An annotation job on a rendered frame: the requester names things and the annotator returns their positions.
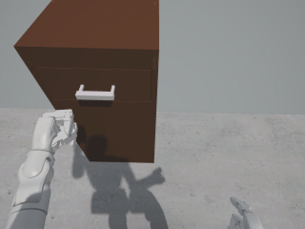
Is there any left robot forearm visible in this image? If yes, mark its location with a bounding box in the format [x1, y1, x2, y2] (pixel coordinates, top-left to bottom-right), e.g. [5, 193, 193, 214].
[4, 150, 55, 229]

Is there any drawer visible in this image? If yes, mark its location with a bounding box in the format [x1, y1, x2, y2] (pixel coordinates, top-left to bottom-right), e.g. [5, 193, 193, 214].
[35, 66, 153, 101]

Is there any cabinet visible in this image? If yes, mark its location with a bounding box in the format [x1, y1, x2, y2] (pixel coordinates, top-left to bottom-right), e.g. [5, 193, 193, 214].
[14, 0, 159, 163]

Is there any handle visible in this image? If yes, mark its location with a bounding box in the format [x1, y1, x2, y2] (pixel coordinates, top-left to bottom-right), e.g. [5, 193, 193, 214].
[75, 84, 115, 100]

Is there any robot left hand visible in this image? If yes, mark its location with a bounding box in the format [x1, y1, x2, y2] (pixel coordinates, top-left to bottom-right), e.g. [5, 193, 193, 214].
[31, 109, 78, 155]

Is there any robot right hand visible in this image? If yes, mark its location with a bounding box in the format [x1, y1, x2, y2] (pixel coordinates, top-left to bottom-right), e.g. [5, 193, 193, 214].
[227, 197, 264, 229]

